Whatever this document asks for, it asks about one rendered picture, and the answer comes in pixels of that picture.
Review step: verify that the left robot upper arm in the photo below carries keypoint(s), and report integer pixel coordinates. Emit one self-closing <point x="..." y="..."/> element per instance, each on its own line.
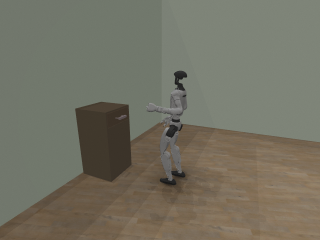
<point x="176" y="98"/>

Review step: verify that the cabinet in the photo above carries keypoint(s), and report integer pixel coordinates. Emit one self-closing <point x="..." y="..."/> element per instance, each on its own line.
<point x="105" y="152"/>

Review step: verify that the robot left hand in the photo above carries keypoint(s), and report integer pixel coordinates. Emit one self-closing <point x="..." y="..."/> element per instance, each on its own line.
<point x="151" y="107"/>

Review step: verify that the handle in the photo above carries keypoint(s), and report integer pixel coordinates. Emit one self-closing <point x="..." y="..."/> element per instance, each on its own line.
<point x="121" y="117"/>

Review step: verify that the robot torso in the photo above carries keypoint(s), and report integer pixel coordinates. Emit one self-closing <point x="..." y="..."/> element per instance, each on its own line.
<point x="176" y="122"/>

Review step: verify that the right robot upper arm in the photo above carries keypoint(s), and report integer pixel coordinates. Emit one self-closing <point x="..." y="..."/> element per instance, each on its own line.
<point x="185" y="106"/>

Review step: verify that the drawer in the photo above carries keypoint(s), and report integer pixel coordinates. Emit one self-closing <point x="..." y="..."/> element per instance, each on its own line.
<point x="112" y="116"/>

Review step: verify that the right robot foot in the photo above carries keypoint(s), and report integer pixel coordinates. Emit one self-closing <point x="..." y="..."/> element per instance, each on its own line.
<point x="175" y="173"/>

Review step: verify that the robot right hand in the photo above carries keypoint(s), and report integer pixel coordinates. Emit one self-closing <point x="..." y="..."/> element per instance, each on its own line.
<point x="168" y="119"/>

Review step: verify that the robot left forearm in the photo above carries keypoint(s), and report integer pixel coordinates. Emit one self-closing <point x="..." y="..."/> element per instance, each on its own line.
<point x="171" y="111"/>

